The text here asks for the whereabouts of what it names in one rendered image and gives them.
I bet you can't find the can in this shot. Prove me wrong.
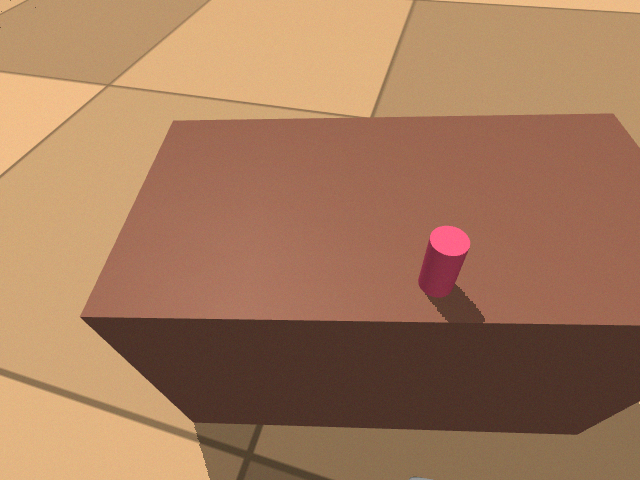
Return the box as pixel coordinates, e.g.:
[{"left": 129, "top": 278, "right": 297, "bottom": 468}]
[{"left": 418, "top": 226, "right": 470, "bottom": 298}]

